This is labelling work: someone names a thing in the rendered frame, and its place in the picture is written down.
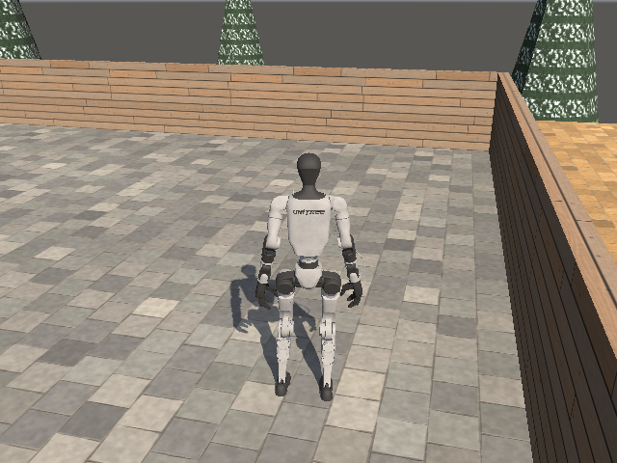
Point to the left robot hand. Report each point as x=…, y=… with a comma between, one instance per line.
x=260, y=294

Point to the robot shin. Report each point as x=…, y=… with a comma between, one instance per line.
x=283, y=352
x=328, y=356

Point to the right robot upper arm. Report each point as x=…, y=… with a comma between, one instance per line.
x=339, y=205

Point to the robot right shin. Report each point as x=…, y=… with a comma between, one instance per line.
x=328, y=356

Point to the right robot forearm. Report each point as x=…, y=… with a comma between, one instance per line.
x=351, y=264

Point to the robot left shin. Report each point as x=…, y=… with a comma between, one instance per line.
x=283, y=352

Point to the left robot forearm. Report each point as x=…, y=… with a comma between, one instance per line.
x=266, y=263

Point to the left robot upper arm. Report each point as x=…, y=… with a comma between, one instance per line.
x=278, y=204

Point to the right robot hand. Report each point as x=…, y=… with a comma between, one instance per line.
x=357, y=293

